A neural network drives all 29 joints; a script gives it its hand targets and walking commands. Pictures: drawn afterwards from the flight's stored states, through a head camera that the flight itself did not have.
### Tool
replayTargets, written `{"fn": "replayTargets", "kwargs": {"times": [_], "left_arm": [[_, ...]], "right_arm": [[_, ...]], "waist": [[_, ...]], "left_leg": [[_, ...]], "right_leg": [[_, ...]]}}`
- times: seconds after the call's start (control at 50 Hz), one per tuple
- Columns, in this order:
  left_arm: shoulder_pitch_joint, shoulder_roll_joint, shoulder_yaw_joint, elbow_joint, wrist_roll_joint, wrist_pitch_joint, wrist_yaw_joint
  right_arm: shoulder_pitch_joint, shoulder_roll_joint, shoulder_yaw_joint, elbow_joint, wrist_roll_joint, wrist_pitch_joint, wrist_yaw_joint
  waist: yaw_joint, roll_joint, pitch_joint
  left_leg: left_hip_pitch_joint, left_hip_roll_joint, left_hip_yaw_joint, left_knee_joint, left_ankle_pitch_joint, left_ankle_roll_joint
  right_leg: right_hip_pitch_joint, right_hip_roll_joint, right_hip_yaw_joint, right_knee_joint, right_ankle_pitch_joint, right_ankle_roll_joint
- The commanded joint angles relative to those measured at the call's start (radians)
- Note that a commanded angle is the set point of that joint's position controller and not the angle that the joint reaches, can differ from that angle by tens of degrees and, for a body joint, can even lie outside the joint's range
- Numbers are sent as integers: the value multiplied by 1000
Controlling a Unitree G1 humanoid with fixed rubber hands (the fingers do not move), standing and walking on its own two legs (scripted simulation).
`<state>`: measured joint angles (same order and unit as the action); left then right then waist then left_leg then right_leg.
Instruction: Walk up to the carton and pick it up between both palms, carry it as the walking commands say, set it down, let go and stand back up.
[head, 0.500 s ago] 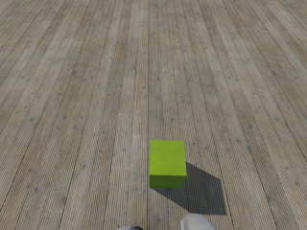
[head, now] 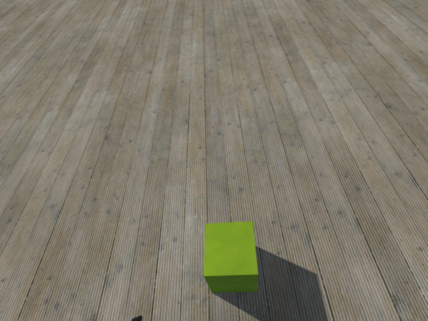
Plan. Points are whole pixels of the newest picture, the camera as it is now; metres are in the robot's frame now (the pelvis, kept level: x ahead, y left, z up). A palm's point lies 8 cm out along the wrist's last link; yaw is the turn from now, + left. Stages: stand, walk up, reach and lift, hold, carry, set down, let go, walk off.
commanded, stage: walk up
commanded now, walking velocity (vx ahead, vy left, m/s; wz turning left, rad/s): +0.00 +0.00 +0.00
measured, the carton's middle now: (231, 258) +0.44 +0.01 -0.65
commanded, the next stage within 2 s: stand in 1.70 s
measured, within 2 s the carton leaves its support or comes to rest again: neither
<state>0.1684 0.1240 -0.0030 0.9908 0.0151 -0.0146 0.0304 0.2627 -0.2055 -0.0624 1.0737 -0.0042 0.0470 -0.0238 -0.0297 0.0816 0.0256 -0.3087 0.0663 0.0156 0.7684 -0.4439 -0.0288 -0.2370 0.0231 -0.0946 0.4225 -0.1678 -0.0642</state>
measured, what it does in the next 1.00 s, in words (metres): steps on the spot: left foot, then left foot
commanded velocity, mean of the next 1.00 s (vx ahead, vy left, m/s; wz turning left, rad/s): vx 0.07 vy -0.01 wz -0.01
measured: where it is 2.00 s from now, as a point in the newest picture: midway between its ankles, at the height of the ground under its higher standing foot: outside the picture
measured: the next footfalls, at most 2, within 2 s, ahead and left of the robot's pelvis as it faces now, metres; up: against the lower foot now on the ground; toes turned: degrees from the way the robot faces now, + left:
left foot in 0.20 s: +0.01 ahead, +0.11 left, +0.00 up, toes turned +2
left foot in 0.76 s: +0.08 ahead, +0.16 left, +0.00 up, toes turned -8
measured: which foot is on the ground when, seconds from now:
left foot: up 0.00-0.18, down 0.20-0.46, up 0.48-0.74, down 0.76-1.00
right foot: down 0.00-0.78, up 0.80-1.00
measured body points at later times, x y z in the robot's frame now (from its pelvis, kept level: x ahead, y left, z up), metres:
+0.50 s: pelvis +0.00 -0.01 +0.00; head -0.01 -0.01 +0.45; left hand -0.02 +0.23 -0.15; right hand -0.02 -0.23 -0.16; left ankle -0.03 +0.11 -0.72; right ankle +0.04 -0.08 -0.74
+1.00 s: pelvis +0.03 +0.06 +0.00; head +0.03 +0.07 +0.45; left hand +0.01 +0.28 -0.16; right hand +0.05 -0.16 -0.14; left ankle +0.04 +0.16 -0.74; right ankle +0.01 -0.08 -0.71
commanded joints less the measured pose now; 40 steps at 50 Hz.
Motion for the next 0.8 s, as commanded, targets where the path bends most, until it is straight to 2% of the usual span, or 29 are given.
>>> {"fn": "replayTargets", "kwargs": {"times": [0.0, 0.04, 0.06, 0.12, 0.14, 0.16, 0.2, 0.22, 0.26, 0.3, 0.36, 0.38, 0.4, 0.42, 0.44, 0.48, 0.5, 0.52, 0.54, 0.56, 0.58, 0.64, 0.66, 0.68, 0.7, 0.72, 0.74, 0.76, 0.78], "left_arm": [[-9, 129, 24, -38, -4, -12, 20], [37, 130, 31, -33, 1, -12, 18], [38, 131, 32, -22, -4, -10, 20], [25, 137, 43, -15, -9, 6, 21], [35, 115, 36, -9, -15, 9, 16], [56, 126, 44, -8, -24, 8, 7], [92, 100, 45, 16, -23, 11, 7], [93, 98, 48, 29, -22, 14, 2], [81, 107, 46, 27, -15, 7, -2], [100, 110, 44, 53, -13, 6, -6], [136, 94, 36, 88, -9, 2, -2], [175, 100, 49, 91, -18, 0, -3], [217, 176, 72, 107, 0, 9, -10], [255, 217, 88, 93, 8, 15, -9], [275, 251, 104, 105, 13, 13, -2], [232, 145, 82, 97, 10, 6, 2], [234, 132, 84, 86, 10, -9, 3], [247, 140, 77, 123, 3, -8, 5], [224, 131, 72, 92, 4, -13, 10], [220, 134, 79, 82, 10, -22, 6], [203, 169, 84, 65, 10, -25, 6], [179, 155, 62, 75, 16, -11, 7], [190, 107, 48, 82, -4, -6, 9], [211, 129, 56, 93, 11, 0, 7], [230, 100, 53, 99, 6, 9, 10], [247, 101, 50, 97, -4, 8, 3], [278, 53, 39, 85, -5, 13, -1], [311, 75, 53, 93, 6, 26, -4], [299, 45, 50, 104, 9, 37, -2]], "right_arm": [[94, -20, 0, 16, -11, 7, -11], [55, -3, 6, 21, -6, 11, -11], [60, -34, 1, 29, -7, 10, -7], [92, 10, 16, 45, -12, 0, -20], [122, 5, 19, 55, -12, -8, -22], [151, -23, 21, 70, -14, -14, -11], [84, -37, 19, 47, -19, -35, -13], [59, -28, 23, 50, -15, -37, -4], [23, 7, 39, 49, -4, -51, -7], [43, -14, 34, 49, -6, -55, -14], [101, 26, 47, 68, 1, -66, -16], [125, -21, 30, 81, -1, -63, -16], [97, -57, 4, 59, -11, -53, -8], [37, -99, -13, 44, -25, -31, 0], [-26, -64, -11, -9, -20, -27, 9], [24, 51, 17, -3, -37, -46, 8], [57, 30, 5, 36, -36, -40, 3], [40, 7, -4, -4, -35, -46, 13], [58, 21, -2, 4, -43, -48, 19], [75, 40, -1, 19, -44, -40, 25], [68, 20, -12, 4, -45, -34, 28], [72, 64, 12, -31, -30, -34, 25], [56, 58, 10, -24, -8, -39, 10], [111, 80, 23, -1, -15, -45, 4], [112, 54, 20, -5, -13, -48, -10], [180, -13, 17, 3, -18, -53, -21], [129, -85, 2, -24, -33, -54, -27], [112, -150, -13, -56, -31, -56, -27], [69, -90, 12, -46, -24, -47, -27]], "waist": [[-16, -223, -9], [13, -196, -16], [-2, -167, -8], [-13, -205, 35], [-27, -108, 57], [-12, -74, 17], [31, -39, 43], [45, 42, 42], [46, 20, 63], [41, -41, 39], [29, -37, 2], [33, -40, 19], [43, -56, 4], [106, -89, 127], [120, -279, 137], [74, -243, 157], [76, -155, 113], [60, -201, 59], [50, -146, 69], [47, -153, 19], [48, -114, -1], [32, -288, 2], [27, -181, 57], [9, -181, 11], [4, -170, 61], [-1, -87, 22], [28, 81, 58], [19, 135, 68], [35, 99, 139]], "left_leg": [[8, 3, -25, 16, 17, 17], [1, -3, -17, -75, 19, 16], [20, -8, -38, -82, 27, 12], [106, -24, 15, -293, 146, 20], [173, -7, -15, -411, 245, 20], [179, 16, -44, -419, 297, 26], [141, 65, -81, -462, 228, 47], [71, 49, -98, -479, 150, 53], [-52, 56, -102, -539, 101, 48], [61, 63, -81, -507, 184, 47], [83, 64, -94, -499, 206, 52], [71, 66, -93, -480, 62, 45], [53, 54, -89, -419, -308, 71], [-204, -8, -18, -270, -340, 40], [-262, -21, 45, 24, -102, 0], [-218, 27, 25, 105, -24, -3], [-232, 35, 5, 100, 30, -13], [-192, 31, 24, 66, 7, -7], [-147, 17, 32, 81, 50, -16], [-116, -8, 55, 83, 70, -14], [-84, -15, 57, 65, 58, -19], [60, -41, 80, -84, 105, -37], [102, -32, 67, -225, 217, -28], [161, -36, 97, -331, 247, -24], [211, -11, 63, -383, 314, -24], [204, 62, -6, -457, 309, -20], [119, 211, -172, -536, 261, -1], [64, 353, -352, -655, -30, 59], [-87, 306, -262, -666, -161, 119]], "right_leg": [[-7, -245, 209, -198, 169, -78], [50, -250, 241, -204, 0, -75], [17, -242, 256, -213, -13, -70], [-35, -252, 260, -211, -155, -63], [-78, -241, 253, -214, -203, -34], [-39, -196, 223, -184, -210, 1], [-3, -152, 214, -158, -74, 20], [33, -122, 166, -172, -99, 28], [176, -119, 134, -106, -33, 30], [92, -123, 155, -122, -21, 27], [121, -125, 157, -129, -22, 18], [136, -136, 148, -113, -102, 25], [34, -138, 175, -128, -601, 0], [109, -209, 304, -199, -730, -13], [93, -395, 508, -355, -770, -55], [50, -412, 478, -376, -571, -120], [69, -382, 447, -358, -435, -91], [64, -338, 354, -350, -465, -78], [23, -317, 318, -342, -356, -61], [30, -306, 292, -338, -356, -43], [14, -314, 285, -326, -334, -55], [-96, -204, 165, -276, -298, -43], [-107, -196, 138, -196, -112, -32], [-106, -176, 124, -167, -200, -27], [-162, -154, 113, -124, -118, 6], [-155, -120, 74, -49, -112, 42], [-140, -60, 28, 30, -153, 73], [-184, -23, 6, 198, -262, 93], [-76, -60, 73, 233, -252, 95]]}}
